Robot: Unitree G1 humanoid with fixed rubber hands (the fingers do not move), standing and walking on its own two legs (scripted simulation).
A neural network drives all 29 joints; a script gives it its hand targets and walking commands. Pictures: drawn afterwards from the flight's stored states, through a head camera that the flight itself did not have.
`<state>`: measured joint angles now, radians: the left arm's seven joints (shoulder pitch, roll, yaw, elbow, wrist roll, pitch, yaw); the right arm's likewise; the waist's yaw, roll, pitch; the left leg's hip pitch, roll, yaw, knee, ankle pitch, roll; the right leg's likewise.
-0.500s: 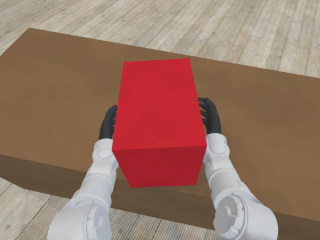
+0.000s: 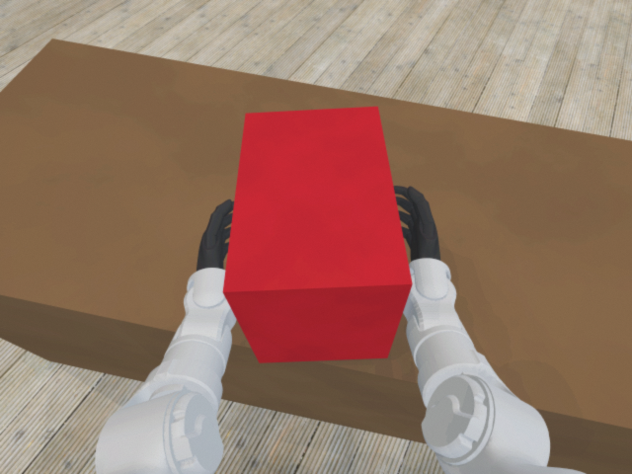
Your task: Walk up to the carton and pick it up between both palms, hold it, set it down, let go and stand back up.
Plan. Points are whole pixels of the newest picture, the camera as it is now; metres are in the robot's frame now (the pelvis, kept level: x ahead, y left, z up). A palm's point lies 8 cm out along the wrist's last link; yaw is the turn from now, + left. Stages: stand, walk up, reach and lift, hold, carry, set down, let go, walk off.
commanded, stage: set down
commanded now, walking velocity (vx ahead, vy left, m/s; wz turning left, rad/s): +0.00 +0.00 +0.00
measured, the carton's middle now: (317, 237) +0.44 +0.00 -0.01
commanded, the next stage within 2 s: none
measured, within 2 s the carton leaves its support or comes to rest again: rests again in 1.66 s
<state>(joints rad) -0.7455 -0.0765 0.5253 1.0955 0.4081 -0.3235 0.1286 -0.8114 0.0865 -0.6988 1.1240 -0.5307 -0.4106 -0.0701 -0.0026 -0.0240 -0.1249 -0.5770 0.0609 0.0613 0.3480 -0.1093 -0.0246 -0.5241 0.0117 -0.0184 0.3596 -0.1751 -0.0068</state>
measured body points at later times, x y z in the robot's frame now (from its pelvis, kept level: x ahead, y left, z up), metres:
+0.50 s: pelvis +0.00 +0.00 +0.00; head +0.11 +0.02 +0.44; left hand +0.41 +0.14 -0.01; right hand +0.43 -0.14 +0.02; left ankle +0.01 +0.14 -0.74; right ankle -0.03 -0.11 -0.74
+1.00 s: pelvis +0.00 +0.00 +0.00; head +0.12 +0.02 +0.44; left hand +0.41 +0.14 -0.01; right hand +0.42 -0.14 +0.01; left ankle +0.01 +0.14 -0.74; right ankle -0.03 -0.11 -0.74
